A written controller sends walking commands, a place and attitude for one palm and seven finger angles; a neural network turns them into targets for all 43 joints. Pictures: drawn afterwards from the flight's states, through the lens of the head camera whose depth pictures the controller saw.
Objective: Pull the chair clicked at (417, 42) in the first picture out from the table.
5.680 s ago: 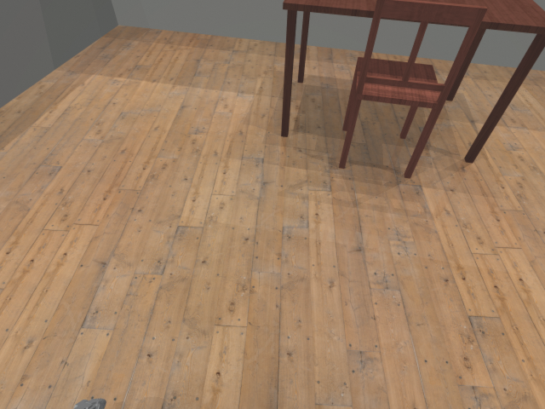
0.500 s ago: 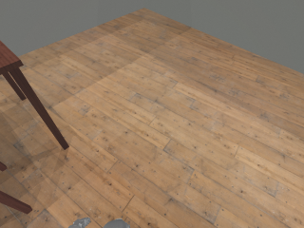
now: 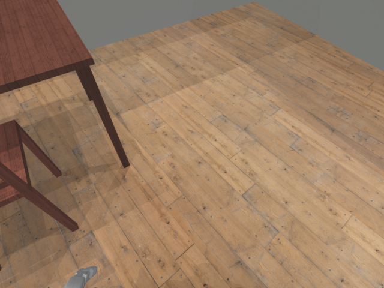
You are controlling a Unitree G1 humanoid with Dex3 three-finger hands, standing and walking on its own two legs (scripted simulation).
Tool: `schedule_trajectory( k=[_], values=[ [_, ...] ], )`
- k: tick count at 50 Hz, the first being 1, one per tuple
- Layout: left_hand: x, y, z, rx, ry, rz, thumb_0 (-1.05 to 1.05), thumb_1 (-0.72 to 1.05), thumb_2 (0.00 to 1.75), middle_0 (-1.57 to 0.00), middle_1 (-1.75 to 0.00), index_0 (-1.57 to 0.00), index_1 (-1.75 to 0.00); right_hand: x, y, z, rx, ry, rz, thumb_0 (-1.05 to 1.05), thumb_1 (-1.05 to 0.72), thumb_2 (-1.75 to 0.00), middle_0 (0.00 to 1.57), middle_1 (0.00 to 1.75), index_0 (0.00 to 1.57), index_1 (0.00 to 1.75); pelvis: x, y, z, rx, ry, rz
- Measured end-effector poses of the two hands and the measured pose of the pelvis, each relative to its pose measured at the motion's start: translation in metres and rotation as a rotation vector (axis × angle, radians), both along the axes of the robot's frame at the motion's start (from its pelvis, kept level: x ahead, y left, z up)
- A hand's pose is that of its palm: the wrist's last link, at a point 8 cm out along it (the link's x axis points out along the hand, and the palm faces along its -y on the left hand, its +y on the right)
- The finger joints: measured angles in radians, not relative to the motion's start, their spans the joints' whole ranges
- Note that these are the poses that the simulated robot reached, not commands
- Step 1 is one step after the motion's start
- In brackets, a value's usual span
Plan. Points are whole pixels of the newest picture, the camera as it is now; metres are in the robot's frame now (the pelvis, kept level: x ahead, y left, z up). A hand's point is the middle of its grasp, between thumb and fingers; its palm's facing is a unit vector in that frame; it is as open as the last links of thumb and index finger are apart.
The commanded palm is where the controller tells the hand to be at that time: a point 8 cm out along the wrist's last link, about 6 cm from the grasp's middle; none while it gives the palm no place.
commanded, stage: turn to face it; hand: left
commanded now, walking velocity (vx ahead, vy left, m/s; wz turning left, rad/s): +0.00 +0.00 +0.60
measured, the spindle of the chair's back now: out of the picture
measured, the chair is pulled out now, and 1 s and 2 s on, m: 0.00 0.00 0.00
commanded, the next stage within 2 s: take the last steps up to it in 0.80 s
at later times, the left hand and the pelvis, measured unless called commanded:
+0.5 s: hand out of the picture -0.07 +0.20 -0.18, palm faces +0.37 -0.90 -0.25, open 7.4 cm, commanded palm none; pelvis -0.02 +0.00 -0.01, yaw +20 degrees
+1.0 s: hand out of the picture -0.01 +0.22 -0.15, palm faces +0.47 -0.84 -0.26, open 7.4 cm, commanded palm none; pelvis -0.01 +0.00 +0.00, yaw +28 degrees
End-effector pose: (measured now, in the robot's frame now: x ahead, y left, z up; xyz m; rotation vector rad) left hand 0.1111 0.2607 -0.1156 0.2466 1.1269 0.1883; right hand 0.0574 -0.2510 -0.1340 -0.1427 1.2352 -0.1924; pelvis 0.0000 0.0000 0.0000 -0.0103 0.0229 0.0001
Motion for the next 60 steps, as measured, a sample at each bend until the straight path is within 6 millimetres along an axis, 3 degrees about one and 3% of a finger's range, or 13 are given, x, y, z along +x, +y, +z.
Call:
schedule_trajectory(
  k=[4,7,14,19,26,29,33,39,44,50,54,60],
  values=[
    [-0.012,-0.022,0.005,0.019,-0.059,0.03,0.0,0.9,0.9,-0.2,-0.3,-0.2,-0.3,0.01,-0.023,-0.015,0.018,-0.005,0.037,0.0,-0.91,-0.89,0.2,0.3,0.2,0.3,-0.004,-0.02,-0.008,0.013,-0.011,0.061],
    [-0.033,-0.035,0.011,0.014,-0.056,0.075,0.0,0.9,0.9,-0.2,-0.3,-0.2,-0.3,0.022,-0.034,-0.013,0.016,0.002,0.081,0.0,-0.91,-0.89,0.2,0.3,0.2,0.3,-0.005,-0.028,-0.004,0.027,-0.025,0.108],
    [-0.085,-0.048,0.007,-0.018,0.011,0.189,0.0,0.9,0.9,-0.21,-0.3,-0.2,-0.3,0.047,-0.038,-0.003,0.005,0.017,0.19,0.0,-0.91,-0.89,0.19,0.3,0.19,0.3,-0.008,-0.035,0.004,0.051,-0.031,0.212],
    [-0.133,-0.043,-0.005,-0.046,0.082,0.285,0.0,0.9,0.9,-0.21,-0.3,-0.2,-0.3,0.073,-0.016,0.001,-0.014,0.026,0.296,0.0,-0.91,-0.89,0.19,0.3,0.19,0.3,-0.012,-0.028,0.002,0.047,-0.018,0.278],
    [-0.209,-0.008,-0.037,-0.083,0.199,0.438,0.0,0.9,0.9,-0.21,-0.3,-0.2,-0.3,0.119,0.047,0.007,-0.05,-0.079,0.46,0.0,-0.91,-0.89,0.19,0.3,0.19,0.3,-0.022,0.002,-0.014,0.014,0.001,0.358],
    [-0.226,0.005,-0.038,-0.08,0.243,0.479,0.0,0.9,0.9,-0.2,-0.3,-0.2,-0.3,0.124,0.069,0.017,-0.053,-0.113,0.498,0.0,-0.91,-0.89,0.19,0.3,0.2,0.3,-0.024,0.01,-0.009,0.004,-0.006,0.374],
    [-0.224,0.017,-0.028,-0.081,0.211,0.505,0.0,0.9,0.9,-0.2,-0.3,-0.2,-0.3,0.12,0.087,0.025,-0.052,-0.103,0.523,0.0,-0.91,-0.89,0.2,0.3,0.2,0.3,-0.024,0.018,0.001,-0.008,-0.013,0.405],
    [-0.203,0.024,-0.016,-0.07,0.131,0.511,0.0,0.91,0.9,-0.2,-0.3,-0.2,-0.3,0.104,0.095,0.021,-0.023,-0.06,0.53,0.0,-0.91,-0.89,0.2,0.3,0.2,0.3,-0.022,0.022,0.007,-0.003,-0.018,0.441],
    [-0.176,0.018,-0.011,-0.059,0.074,0.502,0.0,0.9,0.9,-0.2,-0.3,-0.2,-0.3,0.087,0.084,0.009,-0.001,0.0,0.512,0.0,-0.91,-0.89,0.2,0.3,0.2,0.3,-0.018,0.015,0.006,0.013,-0.02,0.469],
    [-0.149,-0.005,-0.006,-0.026,-0.001,0.488,0.0,0.9,0.9,-0.2,-0.3,-0.2,-0.3,0.074,0.055,-0.018,0.028,0.081,0.488,0.0,-0.91,-0.89,0.2,0.3,0.2,0.3,-0.005,-0.002,-0.005,0.038,-0.017,0.496],
    [-0.158,-0.027,0.002,-0.039,-0.005,0.528,0.0,0.9,0.9,-0.2,-0.3,-0.2,-0.3,0.076,0.043,-0.02,0.029,0.141,0.511,0.0,-0.91,-0.89,0.2,0.3,0.2,0.3,0.004,-0.005,0.001,0.041,-0.024,0.529],
    [-0.203,-0.052,0.006,-0.064,0.11,0.637,0.0,0.92,0.9,-0.21,-0.3,-0.2,-0.3,0.1,0.048,-0.011,0.026,0.151,0.557,0.0,-0.91,-0.89,0.19,0.3,0.19,0.3,0.021,0.004,0.011,0.055,-0.023,0.572]
  ],
)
